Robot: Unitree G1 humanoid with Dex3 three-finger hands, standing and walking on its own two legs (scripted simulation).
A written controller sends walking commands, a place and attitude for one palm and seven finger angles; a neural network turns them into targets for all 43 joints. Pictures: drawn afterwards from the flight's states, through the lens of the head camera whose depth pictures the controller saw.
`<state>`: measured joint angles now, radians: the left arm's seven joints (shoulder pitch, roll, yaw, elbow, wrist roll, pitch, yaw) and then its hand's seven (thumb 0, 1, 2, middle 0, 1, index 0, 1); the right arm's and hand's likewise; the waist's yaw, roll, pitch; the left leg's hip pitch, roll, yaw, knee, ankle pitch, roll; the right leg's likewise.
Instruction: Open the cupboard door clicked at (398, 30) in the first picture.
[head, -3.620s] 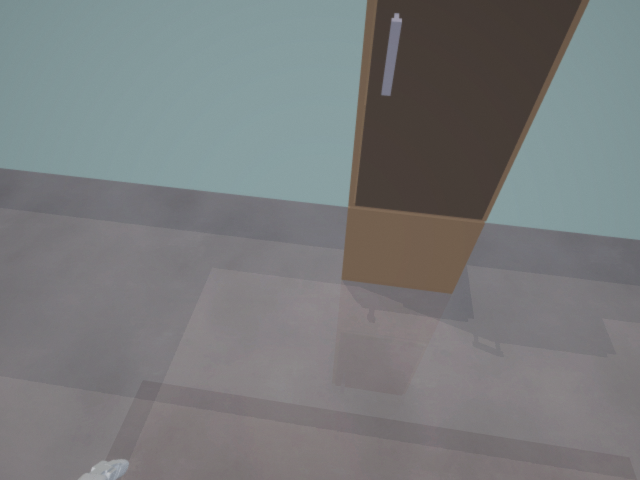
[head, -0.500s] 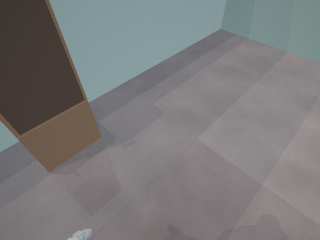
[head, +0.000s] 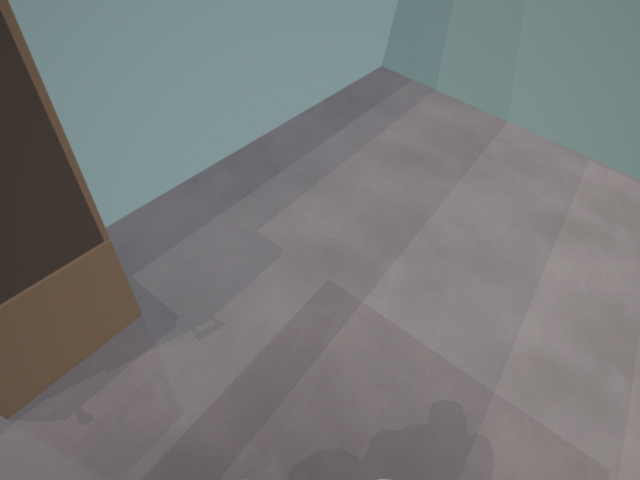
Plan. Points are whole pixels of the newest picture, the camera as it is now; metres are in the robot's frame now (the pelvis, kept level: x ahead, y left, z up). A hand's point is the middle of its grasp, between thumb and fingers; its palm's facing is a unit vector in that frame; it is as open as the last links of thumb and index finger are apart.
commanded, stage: walk to a spot facing it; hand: left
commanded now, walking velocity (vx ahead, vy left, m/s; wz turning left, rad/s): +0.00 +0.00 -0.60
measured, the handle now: out of the picture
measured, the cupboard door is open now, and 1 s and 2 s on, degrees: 0 0 0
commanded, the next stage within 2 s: turn to face it in 0.32 s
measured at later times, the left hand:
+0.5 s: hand (221, 423) +0.22 +0.15 -0.17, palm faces -0.25 -0.95 -0.17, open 7.3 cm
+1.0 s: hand (165, 441) +0.19 +0.23 -0.19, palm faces +0.02 -0.98 -0.21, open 7.3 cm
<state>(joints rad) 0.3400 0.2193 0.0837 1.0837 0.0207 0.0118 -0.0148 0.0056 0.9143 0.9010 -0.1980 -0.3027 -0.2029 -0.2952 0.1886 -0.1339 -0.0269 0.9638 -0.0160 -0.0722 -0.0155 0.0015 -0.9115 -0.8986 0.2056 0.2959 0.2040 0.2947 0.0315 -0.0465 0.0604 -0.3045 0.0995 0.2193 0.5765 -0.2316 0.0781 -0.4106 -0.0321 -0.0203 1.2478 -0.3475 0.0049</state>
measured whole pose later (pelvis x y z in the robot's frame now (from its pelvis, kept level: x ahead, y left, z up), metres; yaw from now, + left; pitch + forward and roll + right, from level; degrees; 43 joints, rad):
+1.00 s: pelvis +0.10 +0.03 -0.01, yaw -2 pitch +0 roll -2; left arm 0.15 0.23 0.10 0.97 0.02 0.06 0.03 -0.01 0.92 0.90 -0.20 -0.30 -0.20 -0.30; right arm 0.22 -0.19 -0.08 0.94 -0.03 0.01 0.00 0.00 -0.91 -0.90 0.20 0.30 0.20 0.29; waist -0.03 -0.03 0.06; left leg -0.39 0.04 0.11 0.70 -0.31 0.06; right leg -0.44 -0.12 -0.12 1.08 -0.51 0.07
